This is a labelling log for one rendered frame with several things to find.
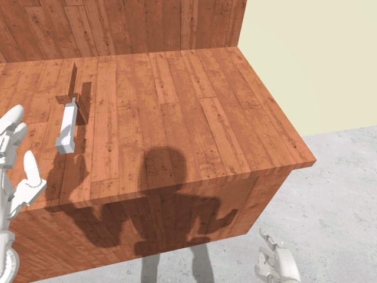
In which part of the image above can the robot left hand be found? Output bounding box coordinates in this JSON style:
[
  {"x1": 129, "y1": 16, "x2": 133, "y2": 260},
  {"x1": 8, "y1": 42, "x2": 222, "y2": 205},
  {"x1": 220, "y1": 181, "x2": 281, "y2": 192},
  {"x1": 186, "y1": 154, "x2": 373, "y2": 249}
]
[{"x1": 0, "y1": 104, "x2": 47, "y2": 231}]

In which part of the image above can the tap lever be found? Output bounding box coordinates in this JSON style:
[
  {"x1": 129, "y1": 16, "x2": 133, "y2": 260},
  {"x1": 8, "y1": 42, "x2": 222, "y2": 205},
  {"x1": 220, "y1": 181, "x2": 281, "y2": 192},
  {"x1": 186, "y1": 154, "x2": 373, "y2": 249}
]
[{"x1": 55, "y1": 97, "x2": 78, "y2": 154}]

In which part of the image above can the robot right hand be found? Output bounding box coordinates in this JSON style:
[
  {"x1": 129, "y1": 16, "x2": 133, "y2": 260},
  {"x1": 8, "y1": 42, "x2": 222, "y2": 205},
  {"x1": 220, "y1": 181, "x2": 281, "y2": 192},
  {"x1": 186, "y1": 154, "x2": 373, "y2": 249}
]
[{"x1": 255, "y1": 227, "x2": 301, "y2": 283}]

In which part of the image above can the counter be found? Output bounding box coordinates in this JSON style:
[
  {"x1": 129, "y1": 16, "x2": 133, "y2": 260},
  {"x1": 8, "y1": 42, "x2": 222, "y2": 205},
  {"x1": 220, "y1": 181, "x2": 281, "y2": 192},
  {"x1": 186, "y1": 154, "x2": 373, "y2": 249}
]
[{"x1": 0, "y1": 0, "x2": 317, "y2": 283}]

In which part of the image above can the robot left forearm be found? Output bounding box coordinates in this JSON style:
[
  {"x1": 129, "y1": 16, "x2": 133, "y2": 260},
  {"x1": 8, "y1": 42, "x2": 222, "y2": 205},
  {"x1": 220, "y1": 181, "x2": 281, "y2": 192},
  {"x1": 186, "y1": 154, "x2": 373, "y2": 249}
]
[{"x1": 0, "y1": 231, "x2": 19, "y2": 283}]

